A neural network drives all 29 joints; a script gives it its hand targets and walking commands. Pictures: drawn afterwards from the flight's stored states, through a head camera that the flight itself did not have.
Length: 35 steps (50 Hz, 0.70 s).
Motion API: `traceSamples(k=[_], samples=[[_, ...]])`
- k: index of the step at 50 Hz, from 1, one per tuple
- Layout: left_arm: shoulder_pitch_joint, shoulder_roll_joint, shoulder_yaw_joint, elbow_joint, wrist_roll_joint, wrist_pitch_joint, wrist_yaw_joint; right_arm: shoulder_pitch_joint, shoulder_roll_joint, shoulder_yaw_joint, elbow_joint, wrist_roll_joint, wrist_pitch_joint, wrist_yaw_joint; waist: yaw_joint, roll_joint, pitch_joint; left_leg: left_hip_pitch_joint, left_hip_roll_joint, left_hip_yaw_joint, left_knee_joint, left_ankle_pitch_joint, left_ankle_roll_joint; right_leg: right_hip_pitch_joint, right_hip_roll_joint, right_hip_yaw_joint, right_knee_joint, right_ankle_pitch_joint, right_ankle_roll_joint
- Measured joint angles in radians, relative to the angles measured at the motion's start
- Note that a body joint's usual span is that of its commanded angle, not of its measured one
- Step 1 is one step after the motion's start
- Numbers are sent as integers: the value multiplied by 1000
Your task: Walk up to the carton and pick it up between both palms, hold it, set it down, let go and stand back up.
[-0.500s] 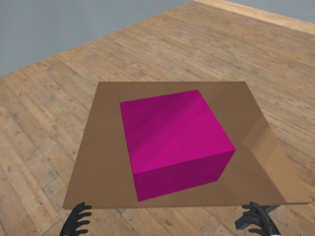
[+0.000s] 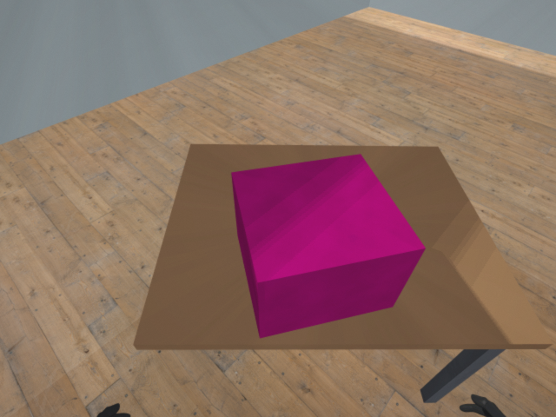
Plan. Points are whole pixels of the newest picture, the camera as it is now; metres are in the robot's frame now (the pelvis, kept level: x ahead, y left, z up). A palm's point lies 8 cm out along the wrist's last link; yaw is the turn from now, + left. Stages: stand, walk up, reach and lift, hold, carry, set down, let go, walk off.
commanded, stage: stand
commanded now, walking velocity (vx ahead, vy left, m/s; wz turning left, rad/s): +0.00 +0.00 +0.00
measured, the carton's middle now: (313, 240) +0.48 -0.06 -0.10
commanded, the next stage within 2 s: none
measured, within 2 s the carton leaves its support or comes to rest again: neither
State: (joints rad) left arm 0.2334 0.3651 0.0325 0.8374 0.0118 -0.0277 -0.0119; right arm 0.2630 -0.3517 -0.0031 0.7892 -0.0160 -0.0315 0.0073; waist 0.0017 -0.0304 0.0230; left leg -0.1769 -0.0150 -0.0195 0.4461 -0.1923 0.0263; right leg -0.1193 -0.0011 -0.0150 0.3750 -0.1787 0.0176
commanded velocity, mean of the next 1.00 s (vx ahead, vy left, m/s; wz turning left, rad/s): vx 0.00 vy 0.00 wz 0.00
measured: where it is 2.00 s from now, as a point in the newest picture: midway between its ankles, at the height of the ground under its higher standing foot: outside the picture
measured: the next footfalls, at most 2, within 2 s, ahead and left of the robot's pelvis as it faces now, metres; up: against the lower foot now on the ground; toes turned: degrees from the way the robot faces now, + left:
none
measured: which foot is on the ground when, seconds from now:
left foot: down 0.00-1.00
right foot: down 0.00-1.00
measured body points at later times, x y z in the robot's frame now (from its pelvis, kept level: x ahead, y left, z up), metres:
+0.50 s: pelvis +0.00 +0.01 +0.00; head -0.01 +0.02 +0.45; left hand +0.08 +0.32 -0.12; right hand +0.11 -0.30 -0.09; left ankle +0.04 +0.10 -0.74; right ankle +0.02 -0.13 -0.74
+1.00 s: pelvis +0.01 +0.01 +0.00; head +0.00 +0.02 +0.45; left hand +0.10 +0.32 -0.12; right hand +0.11 -0.30 -0.10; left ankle +0.04 +0.10 -0.74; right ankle +0.02 -0.13 -0.74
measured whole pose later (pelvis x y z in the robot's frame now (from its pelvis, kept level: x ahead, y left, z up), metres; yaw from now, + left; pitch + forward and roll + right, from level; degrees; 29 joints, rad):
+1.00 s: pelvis +0.01 +0.01 +0.00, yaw +1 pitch -4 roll -1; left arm 0.20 0.39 0.01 0.97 0.00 -0.03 0.01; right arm 0.19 -0.37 0.00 0.95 0.00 -0.02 0.00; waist 0.00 -0.03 0.03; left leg -0.15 -0.04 -0.02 0.38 -0.17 0.04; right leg -0.10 -0.03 -0.01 0.34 -0.18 0.03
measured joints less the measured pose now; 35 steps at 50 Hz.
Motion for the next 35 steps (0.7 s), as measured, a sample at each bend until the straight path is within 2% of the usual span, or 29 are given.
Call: traceSamples(k=[14, 35], samples=[[27, 23, -8, 53, 0, -3, 4, -21, -26, -10, 40, 5, 9, 8, 2, 4, -3, -32, -19, 4, -6, 20, 12, -38, -21, 2, 16, 5, 13], [-28, 25, -23, 91, -10, -4, 18, -66, -23, 9, 106, 19, 9, -2, -6, 5, 4, 6, -19, -1, -33, 12, 9, 1, -22, 0, -10, -6, 13]])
